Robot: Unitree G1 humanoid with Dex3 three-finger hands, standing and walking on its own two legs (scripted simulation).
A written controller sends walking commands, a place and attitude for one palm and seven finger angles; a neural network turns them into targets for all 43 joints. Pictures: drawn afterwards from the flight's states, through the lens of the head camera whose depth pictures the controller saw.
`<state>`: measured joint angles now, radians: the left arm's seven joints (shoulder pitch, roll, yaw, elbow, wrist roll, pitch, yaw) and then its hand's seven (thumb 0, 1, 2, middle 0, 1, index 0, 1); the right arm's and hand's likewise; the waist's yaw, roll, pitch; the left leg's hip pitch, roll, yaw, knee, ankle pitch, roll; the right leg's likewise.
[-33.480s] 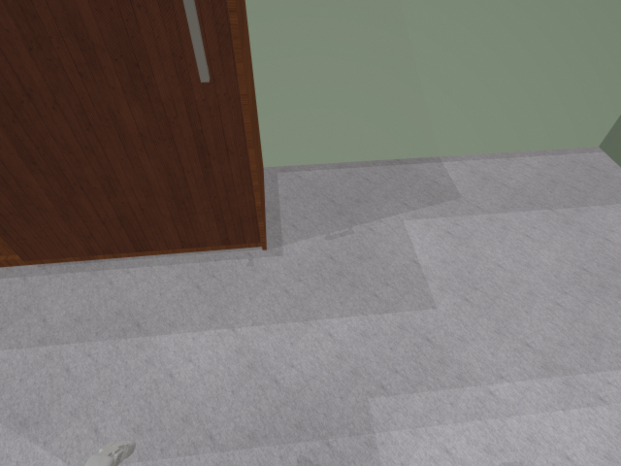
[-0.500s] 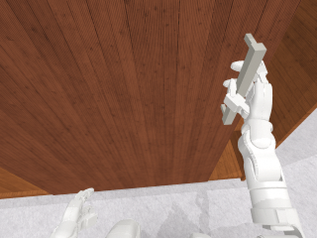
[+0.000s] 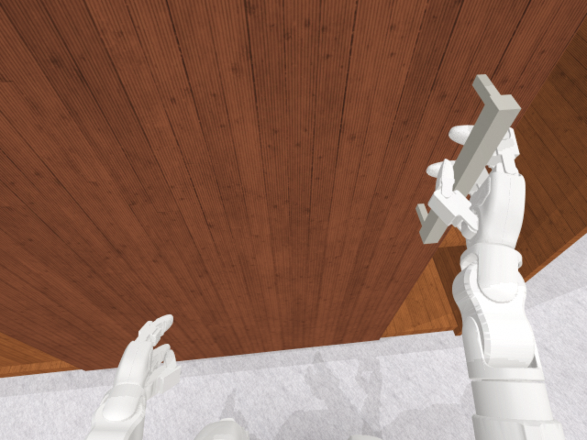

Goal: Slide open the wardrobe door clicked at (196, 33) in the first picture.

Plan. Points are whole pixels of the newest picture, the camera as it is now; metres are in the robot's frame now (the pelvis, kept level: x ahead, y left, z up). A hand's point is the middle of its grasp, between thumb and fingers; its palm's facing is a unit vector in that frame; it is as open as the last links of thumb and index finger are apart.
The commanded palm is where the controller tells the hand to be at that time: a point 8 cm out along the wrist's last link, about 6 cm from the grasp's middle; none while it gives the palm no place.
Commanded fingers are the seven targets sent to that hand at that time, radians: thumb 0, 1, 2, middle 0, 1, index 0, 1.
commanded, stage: step sideways, sliding the door along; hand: right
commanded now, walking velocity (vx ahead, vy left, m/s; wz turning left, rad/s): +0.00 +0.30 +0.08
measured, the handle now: (451, 172) +0.40 -0.22 +0.13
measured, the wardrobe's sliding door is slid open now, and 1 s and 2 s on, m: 0.27 0.40 0.47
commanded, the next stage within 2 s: stop walking and hold the door there in 1.82 s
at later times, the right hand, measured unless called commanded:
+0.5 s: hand (383, 202) +0.34 -0.12 +0.15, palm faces +0.21 +0.98 +0.00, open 6.4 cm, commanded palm +0.32 -0.09 +0.15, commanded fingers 0.00 -0.90 -0.90 0.45 1.40 0.45 1.40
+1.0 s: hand (330, 204) +0.35 -0.06 +0.15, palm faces +0.26 +0.96 -0.06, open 6.3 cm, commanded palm +0.31 -0.03 +0.15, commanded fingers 0.00 -0.90 -0.90 0.45 1.40 0.45 1.40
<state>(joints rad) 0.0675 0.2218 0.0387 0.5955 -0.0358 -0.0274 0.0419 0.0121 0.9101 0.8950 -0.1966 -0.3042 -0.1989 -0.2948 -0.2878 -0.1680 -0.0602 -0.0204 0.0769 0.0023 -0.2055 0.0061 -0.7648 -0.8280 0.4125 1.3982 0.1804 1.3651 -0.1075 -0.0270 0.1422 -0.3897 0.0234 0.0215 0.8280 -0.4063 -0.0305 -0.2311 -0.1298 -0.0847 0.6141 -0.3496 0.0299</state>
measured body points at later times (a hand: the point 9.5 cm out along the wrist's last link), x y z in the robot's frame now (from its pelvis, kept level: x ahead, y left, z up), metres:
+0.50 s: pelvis +0.00 +0.03 +0.00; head +0.05 +0.01 +0.44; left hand +0.22 +0.24 -0.08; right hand +0.33 -0.17 +0.15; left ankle +0.01 +0.18 -0.70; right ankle -0.03 -0.08 -0.73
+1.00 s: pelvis -0.02 +0.11 +0.00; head +0.04 +0.11 +0.44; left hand +0.21 +0.30 -0.09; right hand +0.33 -0.11 +0.15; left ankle +0.01 +0.22 -0.73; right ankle -0.04 -0.05 -0.72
